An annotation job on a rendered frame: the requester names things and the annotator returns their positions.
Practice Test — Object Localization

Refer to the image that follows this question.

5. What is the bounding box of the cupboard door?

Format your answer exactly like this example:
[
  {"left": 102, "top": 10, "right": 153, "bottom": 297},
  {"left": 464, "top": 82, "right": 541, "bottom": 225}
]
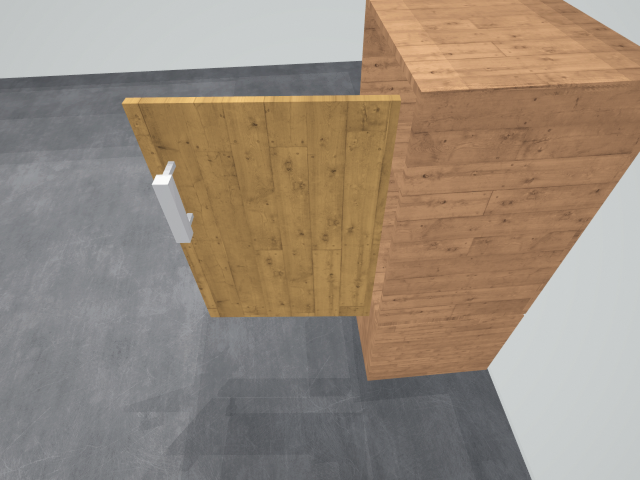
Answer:
[{"left": 122, "top": 95, "right": 401, "bottom": 317}]

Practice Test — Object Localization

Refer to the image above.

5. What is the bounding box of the handle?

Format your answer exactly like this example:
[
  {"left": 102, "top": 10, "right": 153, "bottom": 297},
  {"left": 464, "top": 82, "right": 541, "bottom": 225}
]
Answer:
[{"left": 152, "top": 161, "right": 194, "bottom": 243}]

